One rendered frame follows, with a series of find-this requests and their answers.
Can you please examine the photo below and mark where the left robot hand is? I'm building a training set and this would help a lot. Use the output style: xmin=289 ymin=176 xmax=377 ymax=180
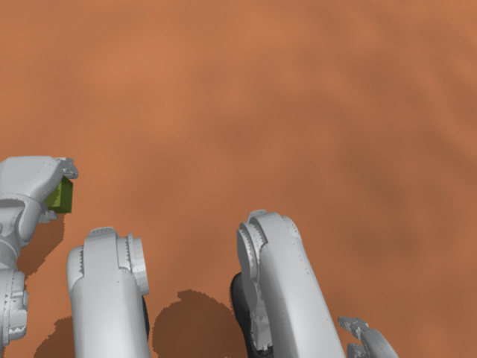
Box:
xmin=0 ymin=156 xmax=78 ymax=223

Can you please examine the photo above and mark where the right robot hand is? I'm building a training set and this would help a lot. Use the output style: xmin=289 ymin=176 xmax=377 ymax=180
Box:
xmin=338 ymin=316 xmax=399 ymax=358

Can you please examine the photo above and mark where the cube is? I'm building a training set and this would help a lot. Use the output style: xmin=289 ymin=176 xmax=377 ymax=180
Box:
xmin=44 ymin=176 xmax=73 ymax=213

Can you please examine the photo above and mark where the left robot arm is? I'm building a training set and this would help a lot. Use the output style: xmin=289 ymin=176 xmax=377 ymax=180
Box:
xmin=0 ymin=194 xmax=42 ymax=358

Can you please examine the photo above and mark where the right robot foot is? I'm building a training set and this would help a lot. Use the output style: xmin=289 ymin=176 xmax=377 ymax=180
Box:
xmin=231 ymin=272 xmax=274 ymax=358

